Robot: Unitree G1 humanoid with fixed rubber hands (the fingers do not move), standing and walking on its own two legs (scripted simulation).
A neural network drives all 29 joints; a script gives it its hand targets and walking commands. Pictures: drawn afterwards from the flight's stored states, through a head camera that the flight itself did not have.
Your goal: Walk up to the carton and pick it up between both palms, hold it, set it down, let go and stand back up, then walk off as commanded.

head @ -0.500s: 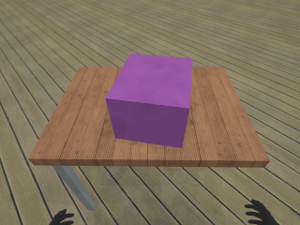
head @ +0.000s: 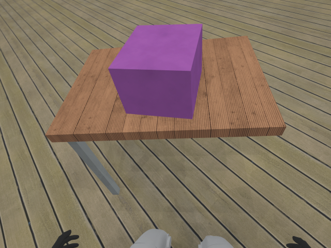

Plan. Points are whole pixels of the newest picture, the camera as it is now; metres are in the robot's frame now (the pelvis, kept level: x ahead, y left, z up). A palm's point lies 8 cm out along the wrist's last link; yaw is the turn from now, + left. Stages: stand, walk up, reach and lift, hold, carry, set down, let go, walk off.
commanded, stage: walk off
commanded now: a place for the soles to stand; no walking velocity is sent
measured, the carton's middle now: (163, 69) +0.71 +0.01 +0.03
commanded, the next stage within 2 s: none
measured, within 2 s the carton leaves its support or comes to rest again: neither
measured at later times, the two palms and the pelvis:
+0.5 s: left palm out of the picture -0.08 +0.33 -0.14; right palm out of the picture -0.11 -0.25 -0.06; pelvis -0.18 +0.06 +0.00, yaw -1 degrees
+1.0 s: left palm out of the picture -0.24 +0.40 -0.09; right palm out of the picture -0.27 -0.23 -0.08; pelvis -0.32 +0.10 +0.00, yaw +2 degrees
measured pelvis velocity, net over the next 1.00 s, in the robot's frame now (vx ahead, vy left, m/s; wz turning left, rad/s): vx -0.32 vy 0.10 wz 0.03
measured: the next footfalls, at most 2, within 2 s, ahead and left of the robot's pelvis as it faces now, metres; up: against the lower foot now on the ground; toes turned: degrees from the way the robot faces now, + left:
left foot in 0.24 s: -0.02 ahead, +0.13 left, +0.00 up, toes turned -6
right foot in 0.66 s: -0.23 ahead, -0.05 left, +0.01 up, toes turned +0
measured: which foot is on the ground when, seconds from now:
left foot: up 0.00-0.22, down 0.24-0.70, up 0.72-0.98, down 1.00-1.00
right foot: down 0.00-0.28, up 0.30-0.64, down 0.66-1.00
